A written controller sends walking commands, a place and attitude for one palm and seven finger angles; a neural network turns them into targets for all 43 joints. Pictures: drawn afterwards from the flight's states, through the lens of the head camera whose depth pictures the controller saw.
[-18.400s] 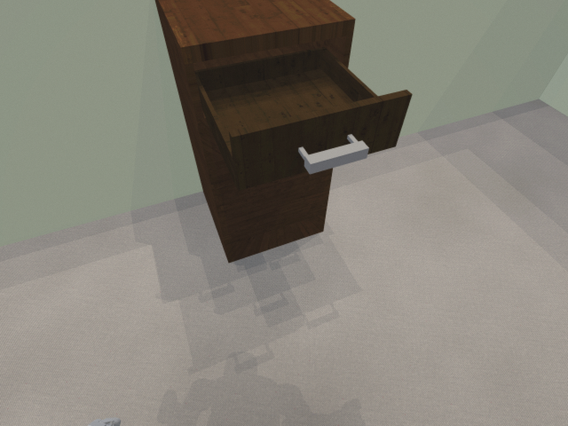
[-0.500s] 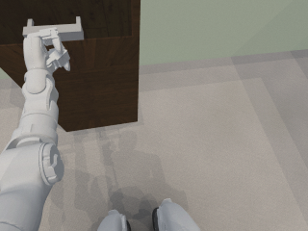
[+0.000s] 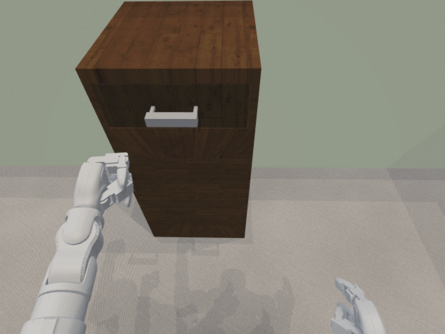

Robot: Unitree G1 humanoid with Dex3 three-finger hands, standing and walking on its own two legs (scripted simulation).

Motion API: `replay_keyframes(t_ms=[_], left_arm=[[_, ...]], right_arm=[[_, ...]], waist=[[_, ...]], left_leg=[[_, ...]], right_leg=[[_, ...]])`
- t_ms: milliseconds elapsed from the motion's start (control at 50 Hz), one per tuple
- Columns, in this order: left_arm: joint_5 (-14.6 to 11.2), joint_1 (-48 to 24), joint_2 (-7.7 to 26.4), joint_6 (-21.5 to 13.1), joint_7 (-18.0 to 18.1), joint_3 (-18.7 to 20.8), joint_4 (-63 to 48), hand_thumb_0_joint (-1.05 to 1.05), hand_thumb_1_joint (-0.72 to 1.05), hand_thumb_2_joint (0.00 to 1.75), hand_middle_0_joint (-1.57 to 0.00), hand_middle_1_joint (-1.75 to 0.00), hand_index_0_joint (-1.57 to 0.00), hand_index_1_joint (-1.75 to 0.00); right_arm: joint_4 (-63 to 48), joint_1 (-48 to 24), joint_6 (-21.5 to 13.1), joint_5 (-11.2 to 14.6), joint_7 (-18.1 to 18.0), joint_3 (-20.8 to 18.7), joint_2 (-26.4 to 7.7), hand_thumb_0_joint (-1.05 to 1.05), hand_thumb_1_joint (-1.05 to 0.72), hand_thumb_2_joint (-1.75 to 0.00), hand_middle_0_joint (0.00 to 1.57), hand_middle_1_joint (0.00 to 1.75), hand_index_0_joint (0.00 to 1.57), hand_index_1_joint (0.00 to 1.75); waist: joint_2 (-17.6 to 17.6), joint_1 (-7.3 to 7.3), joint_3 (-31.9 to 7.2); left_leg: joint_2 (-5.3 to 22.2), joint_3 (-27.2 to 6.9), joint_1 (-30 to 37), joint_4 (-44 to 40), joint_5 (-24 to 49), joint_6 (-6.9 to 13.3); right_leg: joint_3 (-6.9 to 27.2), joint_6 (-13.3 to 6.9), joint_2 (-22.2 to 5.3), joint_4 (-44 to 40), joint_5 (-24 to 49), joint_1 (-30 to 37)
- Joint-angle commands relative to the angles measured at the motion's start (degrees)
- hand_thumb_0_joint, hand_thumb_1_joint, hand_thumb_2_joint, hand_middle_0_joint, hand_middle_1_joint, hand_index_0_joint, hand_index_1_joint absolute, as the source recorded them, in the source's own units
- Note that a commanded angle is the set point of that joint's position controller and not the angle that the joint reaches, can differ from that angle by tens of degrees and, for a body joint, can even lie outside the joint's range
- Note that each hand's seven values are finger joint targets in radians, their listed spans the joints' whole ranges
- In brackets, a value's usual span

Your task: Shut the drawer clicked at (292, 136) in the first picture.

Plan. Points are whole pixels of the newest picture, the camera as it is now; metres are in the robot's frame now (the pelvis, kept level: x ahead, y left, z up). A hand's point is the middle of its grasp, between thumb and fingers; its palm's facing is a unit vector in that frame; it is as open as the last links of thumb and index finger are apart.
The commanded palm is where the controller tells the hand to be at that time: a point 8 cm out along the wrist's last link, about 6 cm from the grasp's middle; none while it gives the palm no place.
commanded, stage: draw the hand back to the body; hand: left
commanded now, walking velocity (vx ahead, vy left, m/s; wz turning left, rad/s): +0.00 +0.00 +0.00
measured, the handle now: (173, 114) +0.63 +0.16 +0.03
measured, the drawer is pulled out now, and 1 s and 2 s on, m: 0.00 0.00 0.00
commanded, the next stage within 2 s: step back with the hand held close in 0.78 s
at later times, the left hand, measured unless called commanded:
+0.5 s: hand (43, 250) +0.19 +0.23 +0.17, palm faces +0.33 -0.88 -0.35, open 3.3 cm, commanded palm +0.14 +0.28 +0.18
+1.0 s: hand (8, 266) +0.17 +0.24 +0.19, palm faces +0.40 -0.81 -0.42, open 3.3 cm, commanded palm +0.11 +0.28 +0.19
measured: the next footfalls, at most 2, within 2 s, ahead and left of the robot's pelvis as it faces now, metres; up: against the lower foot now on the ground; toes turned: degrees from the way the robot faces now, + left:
right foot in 1.90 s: -0.27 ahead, -0.11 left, +0.00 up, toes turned +1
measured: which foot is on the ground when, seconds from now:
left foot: down 0.00-1.00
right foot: down 0.00-1.00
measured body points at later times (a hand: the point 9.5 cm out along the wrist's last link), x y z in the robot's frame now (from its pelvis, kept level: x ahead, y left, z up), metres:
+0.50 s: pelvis -0.02 +0.00 +0.02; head -0.04 -0.03 +0.47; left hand +0.17 +0.27 +0.19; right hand +0.17 -0.21 -0.07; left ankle -0.03 +0.10 -0.72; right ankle -0.01 -0.09 -0.72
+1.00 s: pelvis -0.02 +0.00 +0.02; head -0.04 -0.02 +0.47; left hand +0.14 +0.28 +0.21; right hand +0.17 -0.22 -0.06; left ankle -0.03 +0.10 -0.72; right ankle -0.01 -0.09 -0.72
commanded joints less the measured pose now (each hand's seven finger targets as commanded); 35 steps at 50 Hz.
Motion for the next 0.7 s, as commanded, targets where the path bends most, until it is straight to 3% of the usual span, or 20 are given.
replay_keyframes(t_ms=[0,60,100,180,300,380,440,540,580,620,680], left_arm=[[2.0,-13.0,10.9,-1.3,5.3,2.5,-20.2,0.0,0.9,0.9,-1.4,-1.6,-1.4,-1.6],[2.2,-7.7,10.0,0.0,6.6,2.4,-21.5,0.0,0.9,0.9,-1.4,-1.6,-1.4,-1.6],[2.3,-5.4,9.6,0.5,6.9,2.2,-22.3,0.0,0.9,0.9,-1.4,-1.6,-1.4,-1.6],[2.5,0.5,11.2,0.3,7.6,4.4,-29.7,0.0,0.9,0.9,-1.4,-1.6,-1.4,-1.6],[2.7,10.6,12.0,-0.6,8.3,7.0,-39.6,0.0,0.9,0.9,-1.4,-1.6,-1.4,-1.6],[2.8,19.6,12.6,-1.2,8.4,9.5,-44.3,0.0,0.9,0.9,-1.4,-1.6,-1.4,-1.6],[2.7,25.8,12.0,-1.7,8.6,10.7,-48.4,0.0,0.9,0.9,-1.4,-1.6,-1.4,-1.6],[2.8,34.7,13.4,-2.4,9.0,14.2,-53.6,0.0,0.9,0.9,-1.4,-1.6,-1.4,-1.6],[2.9,37.3,14.3,-2.4,9.3,15.6,-55.1,0.0,0.9,0.9,-1.4,-1.6,-1.4,-1.6],[3.3,35.6,11.8,-2.6,9.3,13.0,-53.5,0.0,0.9,0.9,-1.4,-1.6,-1.4,-1.6],[3.8,32.9,11.2,-2.4,9.5,12.0,-52.3,0.0,0.9,0.9,-1.4,-1.6,-1.4,-1.6]], right_arm=[[-6.7,-4.3,-2.2,0.2,-2.0,-1.2,-5.2,0.0,-0.9,-0.9,0.2,0.3,0.2,0.3],[-6.5,-6.6,-2.1,0.0,-2.8,-0.5,-4.9,0.0,-0.9,-0.9,0.2,0.3,0.2,0.3],[-6.1,-7.5,-2.2,-0.1,-3.1,-0.1,-4.8,0.0,-0.9,-0.9,0.2,0.3,0.2,0.3],[-6.0,-8.9,-3.3,-0.8,-3.3,0.2,-4.6,0.0,-0.9,-0.9,0.2,0.3,0.2,0.3],[-5.6,-10.2,-5.2,-1.8,-3.2,0.4,-4.0,0.0,-0.9,-0.9,0.2,0.3,0.2,0.3],[-5.2,-10.2,-6.4,-2.3,-2.9,-0.3,-4.0,0.0,-0.9,-0.9,0.2,0.3,0.2,0.3],[-5.2,-9.7,-7.1,-2.3,-2.7,-0.6,-3.8,0.0,-0.9,-0.9,0.2,0.3,0.2,0.3],[-5.4,-9.0,-8.5,-2.2,-2.8,-1.2,-3.9,0.0,-0.9,-0.9,0.2,0.3,0.2,0.3],[-5.5,-9.0,-9.0,-2.2,-3.1,-1.5,-4.0,0.0,-0.9,-0.9,0.2,0.3,0.2,0.3],[-4.7,-8.5,-9.4,-2.2,-3.2,-1.4,-3.9,0.0,-0.9,-0.9,0.2,0.3,0.2,0.3],[-4.0,-7.9,-10.0,-2.4,-3.7,-1.7,-4.4,0.0,-0.9,-0.9,0.2,0.3,0.2,0.3]], waist=[[0.3,0.26,-11.1],[-2.9,0.66,-5.9],[-2.9,0.93,-3.5],[-0.6,2.0,-4.4],[1.9,2.95,-1.5],[-0.7,3.48,0.3],[0.6,3.7,0.8],[-0.4,4.15,1.8],[1.0,4.5,2.8],[-0.1,3.43,6.4],[-1.5,2.94,7.7]], left_leg=[[1.0,-1.0,9.0,-9.0,18.9,0.8],[1.1,-1.2,9.6,-12.4,14.5,0.9],[1.1,-1.5,10.6,-14.3,12.0,0.9],[1.1,-1.9,14.0,-16.5,13.6,0.9],[1.3,-2.2,15.8,-19.0,15.2,0.6],[1.4,-2.2,16.0,-19.2,15.6,0.7],[1.6,-2.2,15.9,-19.2,16.1,0.5],[1.8,-2.2,15.5,-18.6,16.0,0.5],[1.9,-2.1,15.6,-18.3,15.5,0.4],[1.8,-2.4,15.0,-18.7,12.7,0.5],[1.6,-2.5,15.4,-18.4,10.5,1.0]], right_leg=[[3.6,1.0,-2.7,-8.5,19.7,13.4],[3.3,1.0,-2.7,-11.7,14.6,14.2],[3.3,1.0,-2.6,-13.9,10.8,14.5],[3.4,0.7,-2.6,-16.0,11.6,18.0],[3.2,0.5,-2.6,-18.4,12.2,19.9],[3.1,0.5,-2.4,-19.7,11.5,20.1],[3.2,0.5,-2.7,-19.6,11.8,20.3],[3.5,0.6,-2.5,-20.2,11.3,19.7],[3.9,0.5,-2.4,-21.0,10.5,18.7],[3.7,0.7,-2.4,-21.4,7.3,16.2],[3.7,0.8,-2.5,-22.2,4.6,14.3]])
